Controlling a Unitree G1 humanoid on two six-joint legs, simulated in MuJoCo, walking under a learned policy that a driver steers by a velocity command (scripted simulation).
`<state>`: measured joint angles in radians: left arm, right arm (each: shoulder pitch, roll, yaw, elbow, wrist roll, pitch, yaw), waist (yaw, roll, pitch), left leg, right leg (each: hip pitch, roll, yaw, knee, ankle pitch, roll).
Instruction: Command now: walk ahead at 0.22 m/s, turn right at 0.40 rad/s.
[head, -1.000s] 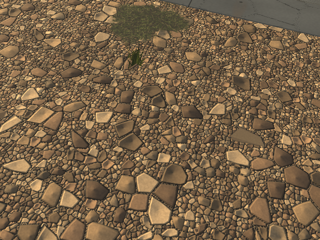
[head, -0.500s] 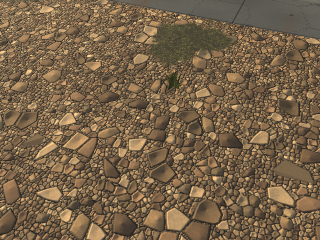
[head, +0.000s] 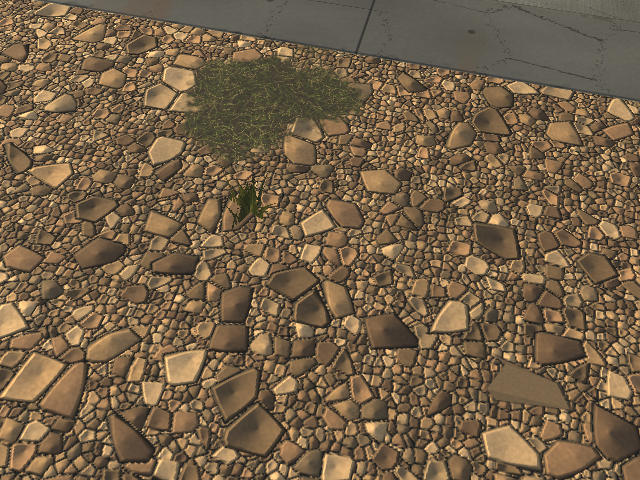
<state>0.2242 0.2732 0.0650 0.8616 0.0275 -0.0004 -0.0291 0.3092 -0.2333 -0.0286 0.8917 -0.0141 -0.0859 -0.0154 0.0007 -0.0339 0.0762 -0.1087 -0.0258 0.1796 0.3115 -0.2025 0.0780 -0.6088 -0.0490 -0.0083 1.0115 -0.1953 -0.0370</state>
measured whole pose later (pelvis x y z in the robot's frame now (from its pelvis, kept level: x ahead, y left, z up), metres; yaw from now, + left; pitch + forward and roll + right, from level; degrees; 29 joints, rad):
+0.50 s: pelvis +0.09 -0.01 -0.01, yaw -4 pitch -1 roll +0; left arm 0.17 0.19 0.01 0.93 0.02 0.01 0.02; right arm 0.23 -0.20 -0.03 0.98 -0.02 0.04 -0.04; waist 0.00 0.01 0.05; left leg -0.26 0.02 -0.01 0.64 -0.38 0.01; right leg -0.31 0.06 -0.06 0.43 -0.11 -0.08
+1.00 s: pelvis +0.12 +0.01 +0.00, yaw -5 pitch -1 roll +0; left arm 0.28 0.16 0.01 1.13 0.01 0.00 0.03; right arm 0.31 -0.14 0.00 1.11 -0.01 -0.01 -0.04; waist 0.01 0.00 0.02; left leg -0.11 -0.03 0.01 0.39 -0.26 0.03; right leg -0.24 0.02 -0.03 0.39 -0.12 -0.03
